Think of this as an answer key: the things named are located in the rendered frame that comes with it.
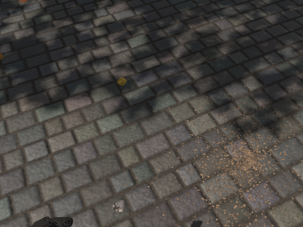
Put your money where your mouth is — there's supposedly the robot left hand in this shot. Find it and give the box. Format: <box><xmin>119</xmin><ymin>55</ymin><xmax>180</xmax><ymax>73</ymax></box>
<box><xmin>30</xmin><ymin>217</ymin><xmax>73</xmax><ymax>227</ymax></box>

